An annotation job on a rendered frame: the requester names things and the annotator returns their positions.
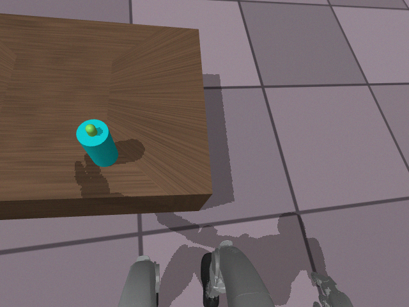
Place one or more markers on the right robot foot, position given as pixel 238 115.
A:
pixel 205 277

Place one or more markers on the right robot hand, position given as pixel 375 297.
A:
pixel 333 297

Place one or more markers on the bottle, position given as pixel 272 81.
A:
pixel 95 138

